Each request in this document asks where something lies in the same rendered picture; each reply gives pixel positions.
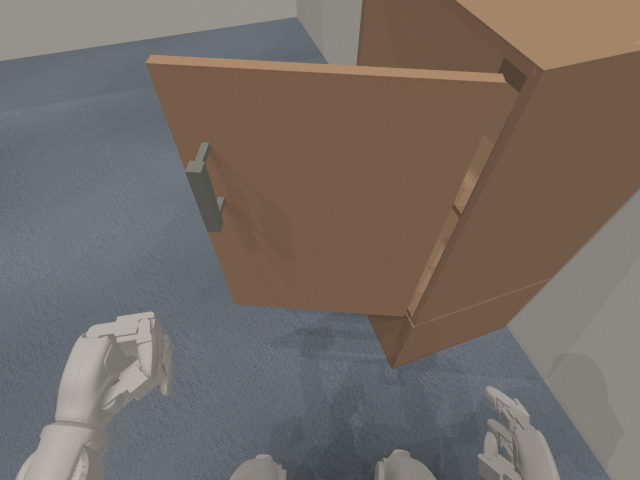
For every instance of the right robot shin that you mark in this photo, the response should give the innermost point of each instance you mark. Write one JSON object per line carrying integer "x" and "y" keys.
{"x": 400, "y": 453}

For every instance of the robot right hand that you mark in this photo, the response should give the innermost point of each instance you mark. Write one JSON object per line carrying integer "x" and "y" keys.
{"x": 526, "y": 451}

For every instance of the left robot thigh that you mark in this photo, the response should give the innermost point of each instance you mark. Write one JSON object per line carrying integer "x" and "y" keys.
{"x": 259, "y": 469}

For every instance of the left robot forearm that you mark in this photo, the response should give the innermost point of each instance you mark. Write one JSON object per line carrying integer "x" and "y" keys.
{"x": 67, "y": 451}

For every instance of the robot left hand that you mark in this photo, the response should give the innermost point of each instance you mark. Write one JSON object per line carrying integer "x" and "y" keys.
{"x": 87, "y": 393}

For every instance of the handle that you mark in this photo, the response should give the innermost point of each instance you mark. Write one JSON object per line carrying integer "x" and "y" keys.
{"x": 200, "y": 183}

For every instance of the cupboard door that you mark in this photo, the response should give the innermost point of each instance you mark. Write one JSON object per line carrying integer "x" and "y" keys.
{"x": 338, "y": 179}

